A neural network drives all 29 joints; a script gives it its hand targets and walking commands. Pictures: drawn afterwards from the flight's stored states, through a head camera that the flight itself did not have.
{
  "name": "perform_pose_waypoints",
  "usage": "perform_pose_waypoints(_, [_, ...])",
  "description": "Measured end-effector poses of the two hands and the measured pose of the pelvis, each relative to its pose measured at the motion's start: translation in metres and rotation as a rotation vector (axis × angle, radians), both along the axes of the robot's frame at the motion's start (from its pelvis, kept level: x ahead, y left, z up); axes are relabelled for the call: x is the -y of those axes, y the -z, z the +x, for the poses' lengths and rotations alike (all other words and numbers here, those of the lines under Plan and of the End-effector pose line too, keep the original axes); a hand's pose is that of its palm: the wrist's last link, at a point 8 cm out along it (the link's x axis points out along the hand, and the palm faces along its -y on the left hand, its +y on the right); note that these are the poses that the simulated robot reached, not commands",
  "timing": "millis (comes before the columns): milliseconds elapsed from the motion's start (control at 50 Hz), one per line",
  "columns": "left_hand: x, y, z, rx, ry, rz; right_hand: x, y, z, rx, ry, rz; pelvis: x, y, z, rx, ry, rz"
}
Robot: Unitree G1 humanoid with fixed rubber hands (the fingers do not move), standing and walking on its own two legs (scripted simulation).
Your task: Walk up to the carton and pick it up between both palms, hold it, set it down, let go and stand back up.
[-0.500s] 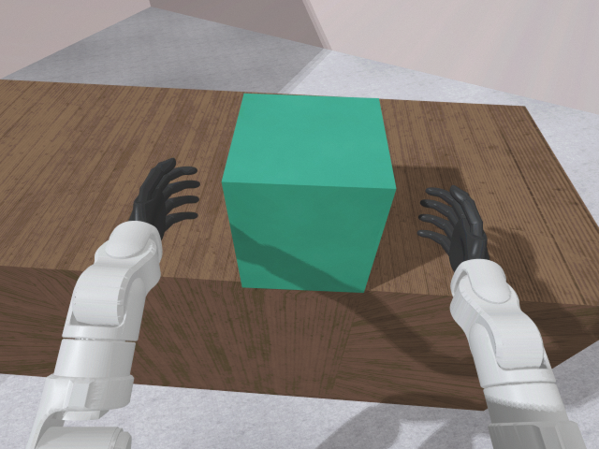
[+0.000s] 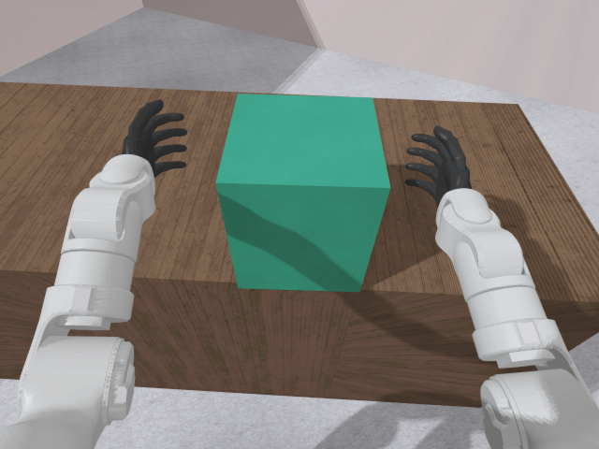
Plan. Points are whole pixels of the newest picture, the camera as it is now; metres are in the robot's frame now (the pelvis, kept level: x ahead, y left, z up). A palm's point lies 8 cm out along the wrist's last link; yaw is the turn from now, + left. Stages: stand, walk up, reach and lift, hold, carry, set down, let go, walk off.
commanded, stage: reach and lift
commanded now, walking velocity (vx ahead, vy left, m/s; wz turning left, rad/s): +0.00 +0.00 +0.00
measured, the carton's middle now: (301, 197) +0.48 +0.03 +0.04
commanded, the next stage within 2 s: none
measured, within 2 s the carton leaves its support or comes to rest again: neither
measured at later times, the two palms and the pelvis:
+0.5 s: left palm (148, 128) +0.44 +0.22 +0.20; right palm (460, 152) +0.43 -0.16 +0.19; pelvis +0.01 -0.01 +0.00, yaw +0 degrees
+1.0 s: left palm (184, 198) +0.44 +0.21 +0.08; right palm (441, 189) +0.45 -0.17 +0.11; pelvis +0.02 -0.01 +0.00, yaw +0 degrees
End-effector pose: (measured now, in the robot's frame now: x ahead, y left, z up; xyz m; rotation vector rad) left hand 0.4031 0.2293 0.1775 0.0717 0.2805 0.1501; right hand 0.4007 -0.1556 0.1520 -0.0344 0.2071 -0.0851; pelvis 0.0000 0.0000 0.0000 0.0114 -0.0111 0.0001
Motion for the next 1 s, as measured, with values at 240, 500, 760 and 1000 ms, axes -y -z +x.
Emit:
perform_pose_waypoints(240, [0.001,-0.029,0.026,0.024,-0.031,-0.014,0.0,-0.028,0.022,-0.007,0.006,-0.001,0.004,0.0,0.002,-0.003,0.003,0.001])
perform_pose_waypoints(500, [0.007,-0.025,0.035,0.023,-0.049,-0.052,0.008,-0.035,0.031,-0.053,0.044,-0.007,0.007,0.0,0.008,-0.011,0.003,0.004])
perform_pose_waypoints(760, [0.015,0.067,0.016,-0.02,-0.033,-0.068,0.019,0.0,0.032,-0.078,0.074,-0.005,0.007,0.0,0.008,-0.049,0.004,0.002])
perform_pose_waypoints(1000, [0.024,0.096,0.033,0.041,-0.007,-0.067,0.014,0.046,0.049,-0.092,0.045,0.004,0.007,0.001,0.022,-0.178,0.003,0.002])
